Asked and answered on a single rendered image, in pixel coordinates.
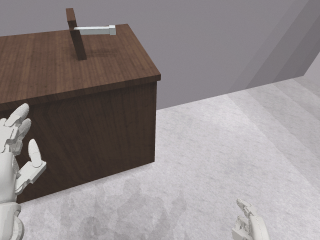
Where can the left robot forearm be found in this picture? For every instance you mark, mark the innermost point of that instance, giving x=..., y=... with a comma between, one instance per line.
x=11, y=227

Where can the counter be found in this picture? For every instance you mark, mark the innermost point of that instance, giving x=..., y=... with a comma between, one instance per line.
x=92, y=103

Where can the tap lever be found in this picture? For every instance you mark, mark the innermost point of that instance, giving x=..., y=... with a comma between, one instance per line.
x=97, y=30

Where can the left robot hand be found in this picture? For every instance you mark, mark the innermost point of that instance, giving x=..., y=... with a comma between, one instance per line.
x=12, y=132

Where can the right robot hand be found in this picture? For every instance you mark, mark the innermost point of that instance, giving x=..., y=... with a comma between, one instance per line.
x=254, y=228

